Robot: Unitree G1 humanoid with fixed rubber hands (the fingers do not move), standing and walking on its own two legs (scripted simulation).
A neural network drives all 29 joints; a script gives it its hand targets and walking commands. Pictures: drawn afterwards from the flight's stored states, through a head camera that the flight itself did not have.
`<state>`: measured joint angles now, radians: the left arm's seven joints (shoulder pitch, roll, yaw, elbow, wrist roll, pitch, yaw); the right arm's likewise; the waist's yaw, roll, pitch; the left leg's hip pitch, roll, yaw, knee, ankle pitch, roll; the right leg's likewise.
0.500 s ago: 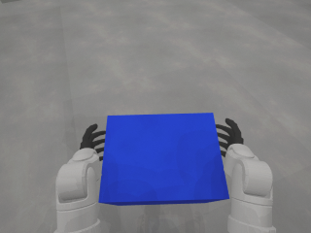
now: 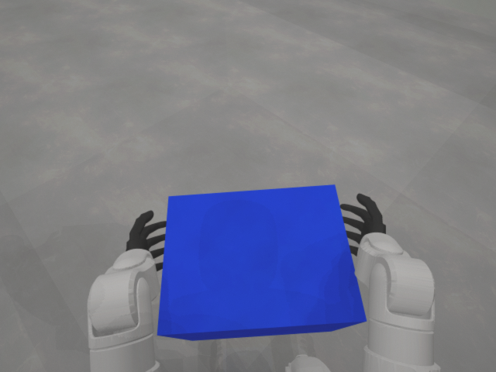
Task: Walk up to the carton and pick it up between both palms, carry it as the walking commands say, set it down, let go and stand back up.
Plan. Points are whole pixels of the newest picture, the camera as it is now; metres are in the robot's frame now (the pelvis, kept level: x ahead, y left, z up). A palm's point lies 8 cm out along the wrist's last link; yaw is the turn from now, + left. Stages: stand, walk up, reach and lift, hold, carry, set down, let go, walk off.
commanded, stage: carry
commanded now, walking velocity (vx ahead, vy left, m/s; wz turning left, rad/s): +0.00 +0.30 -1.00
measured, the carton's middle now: (257, 269) +0.29 +0.00 -0.03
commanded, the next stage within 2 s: none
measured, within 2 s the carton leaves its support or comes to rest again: neither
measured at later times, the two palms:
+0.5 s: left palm (195, 219) +0.33 +0.10 +0.07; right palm (423, 310) +0.20 -0.21 +0.07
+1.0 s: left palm (178, 234) +0.30 +0.12 +0.08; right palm (417, 363) +0.14 -0.17 +0.08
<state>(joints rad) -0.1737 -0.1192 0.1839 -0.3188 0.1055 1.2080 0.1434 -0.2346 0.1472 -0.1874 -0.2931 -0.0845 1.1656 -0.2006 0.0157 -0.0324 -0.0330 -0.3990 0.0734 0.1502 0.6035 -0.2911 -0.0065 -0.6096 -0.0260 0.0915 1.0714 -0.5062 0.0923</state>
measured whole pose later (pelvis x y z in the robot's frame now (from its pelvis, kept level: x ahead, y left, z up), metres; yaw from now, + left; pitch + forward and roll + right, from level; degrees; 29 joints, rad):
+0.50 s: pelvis +0.00 +0.07 +0.00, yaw -23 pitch +5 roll +3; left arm -0.22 -0.14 0.19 -0.30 0.12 1.16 0.14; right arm -0.24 0.15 -0.19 -0.33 -0.10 1.13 -0.21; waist -0.01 -0.01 0.01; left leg -0.50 0.05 0.07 0.94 -0.44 -0.04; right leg -0.43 -0.03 0.11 0.67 -0.32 0.01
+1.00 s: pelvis -0.02 +0.11 +0.00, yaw -30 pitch +4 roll +1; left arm -0.20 -0.14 0.17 -0.29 0.14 1.22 0.14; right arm -0.21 0.14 -0.19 -0.30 -0.14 1.17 -0.17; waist 0.00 0.00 -0.05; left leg -0.42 0.09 0.16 0.66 -0.36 0.00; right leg -0.37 -0.03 -0.07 0.62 -0.32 -0.02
